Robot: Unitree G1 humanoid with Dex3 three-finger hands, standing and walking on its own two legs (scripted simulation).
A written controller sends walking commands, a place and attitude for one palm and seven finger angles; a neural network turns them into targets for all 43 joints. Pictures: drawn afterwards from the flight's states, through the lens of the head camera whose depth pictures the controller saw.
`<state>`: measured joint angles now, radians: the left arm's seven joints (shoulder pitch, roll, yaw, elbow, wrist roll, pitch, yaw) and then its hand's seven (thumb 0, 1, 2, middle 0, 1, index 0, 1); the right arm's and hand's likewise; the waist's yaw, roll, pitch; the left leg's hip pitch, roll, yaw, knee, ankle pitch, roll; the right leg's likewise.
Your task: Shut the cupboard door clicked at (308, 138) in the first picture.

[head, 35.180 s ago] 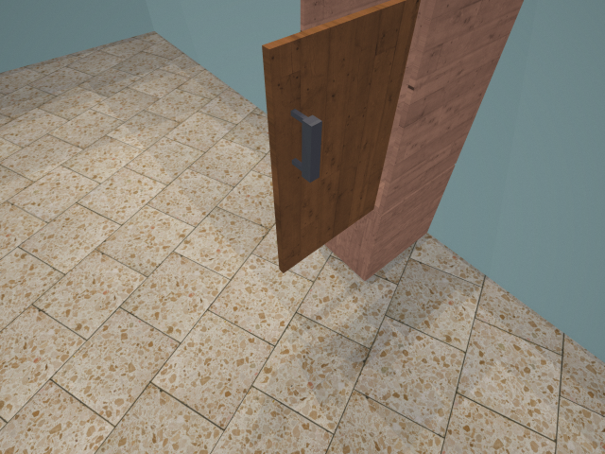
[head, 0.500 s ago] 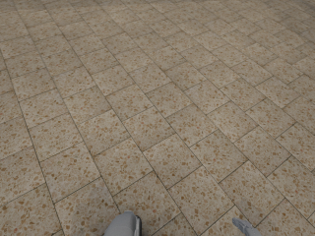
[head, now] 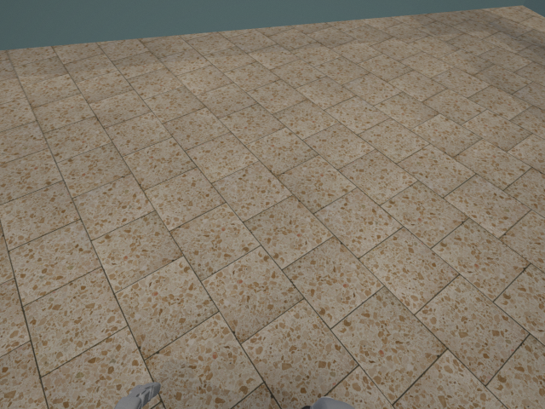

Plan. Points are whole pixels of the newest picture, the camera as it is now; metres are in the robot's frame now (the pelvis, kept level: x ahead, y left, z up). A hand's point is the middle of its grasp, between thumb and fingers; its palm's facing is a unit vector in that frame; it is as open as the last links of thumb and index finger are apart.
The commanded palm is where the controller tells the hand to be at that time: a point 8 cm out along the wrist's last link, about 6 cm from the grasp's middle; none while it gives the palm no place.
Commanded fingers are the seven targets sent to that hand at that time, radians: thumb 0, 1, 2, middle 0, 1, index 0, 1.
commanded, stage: turn to face it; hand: left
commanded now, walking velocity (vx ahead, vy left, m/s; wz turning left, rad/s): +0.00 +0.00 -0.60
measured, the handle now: out of the picture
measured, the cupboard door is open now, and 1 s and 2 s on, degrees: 57 57 57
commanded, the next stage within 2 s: none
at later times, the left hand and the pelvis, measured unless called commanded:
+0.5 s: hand (153, 381) +0.19 +0.22 -0.17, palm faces -0.15 -0.97 -0.20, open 7.3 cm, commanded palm none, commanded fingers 0.00 0.90 0.90 -0.20 -0.30 -0.20 -0.30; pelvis +0.10 +0.03 +0.00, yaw -15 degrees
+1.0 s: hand (211, 316) +0.30 +0.13 -0.15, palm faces -0.53 -0.81 -0.26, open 7.4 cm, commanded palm none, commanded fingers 0.00 0.90 0.90 -0.20 -0.30 -0.20 -0.30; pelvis +0.12 +0.00 +0.00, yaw -33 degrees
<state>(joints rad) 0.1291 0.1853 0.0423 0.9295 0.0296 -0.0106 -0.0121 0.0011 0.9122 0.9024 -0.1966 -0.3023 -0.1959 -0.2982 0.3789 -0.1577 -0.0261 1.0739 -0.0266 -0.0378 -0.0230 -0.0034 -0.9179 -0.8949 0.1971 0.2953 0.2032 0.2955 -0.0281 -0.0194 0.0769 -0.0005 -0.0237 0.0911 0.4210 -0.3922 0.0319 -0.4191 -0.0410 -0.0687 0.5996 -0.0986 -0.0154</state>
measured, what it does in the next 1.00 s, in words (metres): walks ahead, turning right: right foot, then left foot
